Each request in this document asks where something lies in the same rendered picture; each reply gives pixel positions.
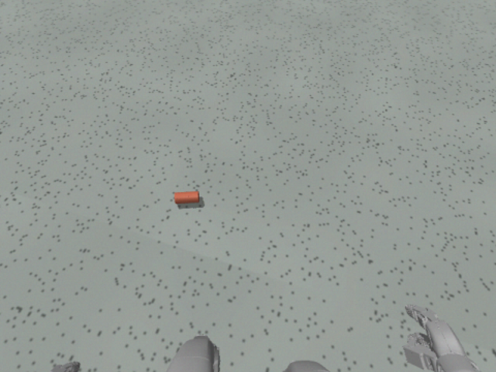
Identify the right robot hand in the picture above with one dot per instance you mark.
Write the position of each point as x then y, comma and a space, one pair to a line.
424, 350

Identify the right robot arm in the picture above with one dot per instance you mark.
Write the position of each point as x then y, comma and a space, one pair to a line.
453, 362

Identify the can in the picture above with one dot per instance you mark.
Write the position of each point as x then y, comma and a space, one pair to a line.
186, 197

